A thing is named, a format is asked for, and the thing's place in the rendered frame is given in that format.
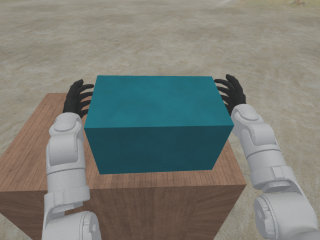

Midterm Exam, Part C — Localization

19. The carton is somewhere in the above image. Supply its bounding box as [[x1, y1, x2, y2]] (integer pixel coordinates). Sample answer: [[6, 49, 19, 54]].
[[84, 75, 234, 175]]

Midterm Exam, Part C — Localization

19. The left robot forearm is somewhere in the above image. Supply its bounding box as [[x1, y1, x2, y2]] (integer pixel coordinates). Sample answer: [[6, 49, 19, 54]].
[[41, 112, 91, 240]]

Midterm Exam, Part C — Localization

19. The pedestal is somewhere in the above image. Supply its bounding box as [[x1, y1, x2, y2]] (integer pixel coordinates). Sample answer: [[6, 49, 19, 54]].
[[0, 93, 247, 240]]

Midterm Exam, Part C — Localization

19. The robot left hand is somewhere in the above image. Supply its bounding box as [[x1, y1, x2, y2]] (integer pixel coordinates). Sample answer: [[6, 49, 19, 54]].
[[62, 79, 94, 119]]

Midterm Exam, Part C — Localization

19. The right robot upper arm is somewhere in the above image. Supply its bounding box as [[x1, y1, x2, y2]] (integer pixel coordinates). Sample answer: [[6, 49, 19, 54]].
[[254, 191, 320, 240]]

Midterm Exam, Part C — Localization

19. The right robot forearm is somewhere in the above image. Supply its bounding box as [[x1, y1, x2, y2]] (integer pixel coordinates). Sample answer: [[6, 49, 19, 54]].
[[230, 104, 319, 229]]

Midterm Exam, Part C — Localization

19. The left robot upper arm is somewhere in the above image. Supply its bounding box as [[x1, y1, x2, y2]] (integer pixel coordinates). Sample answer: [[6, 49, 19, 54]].
[[43, 210, 102, 240]]

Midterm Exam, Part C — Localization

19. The robot right hand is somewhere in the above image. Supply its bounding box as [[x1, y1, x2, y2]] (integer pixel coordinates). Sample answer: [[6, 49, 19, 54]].
[[214, 74, 247, 116]]

